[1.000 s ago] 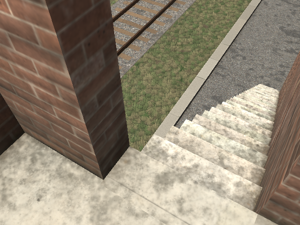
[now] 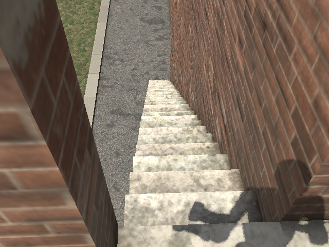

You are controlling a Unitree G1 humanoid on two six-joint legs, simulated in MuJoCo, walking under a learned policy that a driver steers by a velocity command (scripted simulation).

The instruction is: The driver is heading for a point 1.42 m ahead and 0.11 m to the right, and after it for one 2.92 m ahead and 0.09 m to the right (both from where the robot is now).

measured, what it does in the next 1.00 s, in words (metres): steps to the right: right foot, then left foot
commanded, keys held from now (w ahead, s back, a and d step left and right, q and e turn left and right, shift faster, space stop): w+e+shift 0.38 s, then w+shift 0.10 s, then w+q+shift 0.52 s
